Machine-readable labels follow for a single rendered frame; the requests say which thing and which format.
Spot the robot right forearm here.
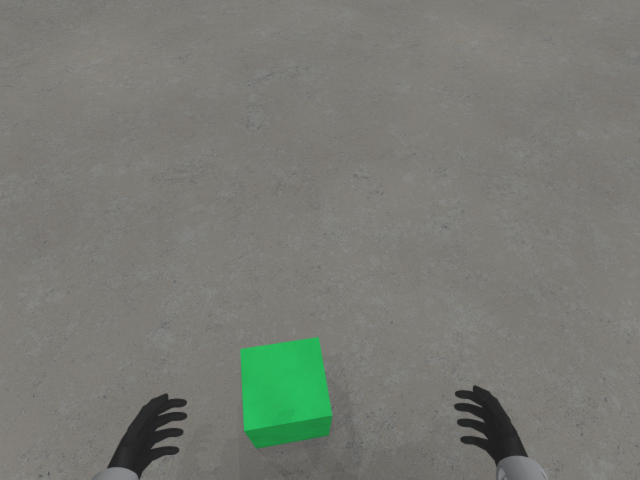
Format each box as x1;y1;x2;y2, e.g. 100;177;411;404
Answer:
496;456;549;480

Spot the carton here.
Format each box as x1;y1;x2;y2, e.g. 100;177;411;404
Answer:
240;337;332;449

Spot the robot right hand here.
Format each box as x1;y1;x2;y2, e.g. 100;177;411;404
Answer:
454;385;528;467

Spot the robot left hand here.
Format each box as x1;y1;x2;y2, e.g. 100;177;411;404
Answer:
107;393;187;480

